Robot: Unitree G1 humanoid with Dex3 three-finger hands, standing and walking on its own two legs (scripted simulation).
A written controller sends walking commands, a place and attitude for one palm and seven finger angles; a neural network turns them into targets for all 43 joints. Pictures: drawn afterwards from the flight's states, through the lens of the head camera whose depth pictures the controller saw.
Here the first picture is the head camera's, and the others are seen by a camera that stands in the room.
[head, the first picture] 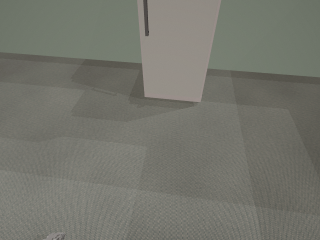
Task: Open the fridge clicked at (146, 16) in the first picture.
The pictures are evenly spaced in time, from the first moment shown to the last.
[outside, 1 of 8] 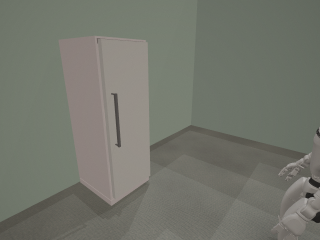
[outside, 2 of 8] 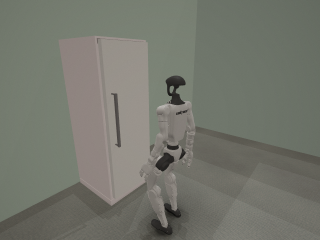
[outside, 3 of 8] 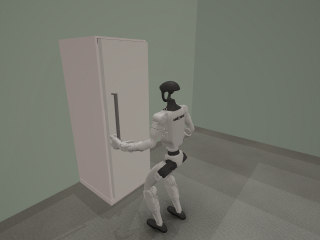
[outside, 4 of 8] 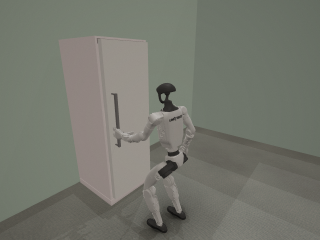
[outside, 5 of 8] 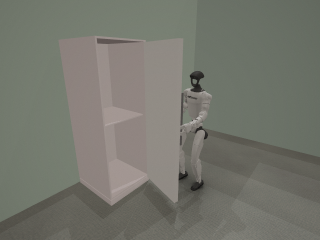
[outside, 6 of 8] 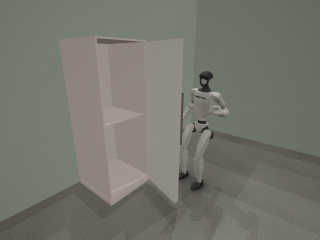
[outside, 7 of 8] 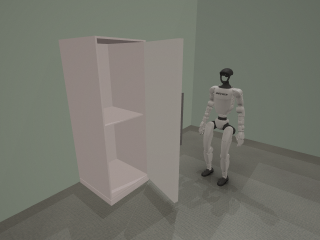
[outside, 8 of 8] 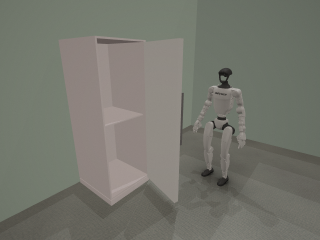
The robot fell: no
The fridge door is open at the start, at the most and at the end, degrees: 0 78 74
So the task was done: yes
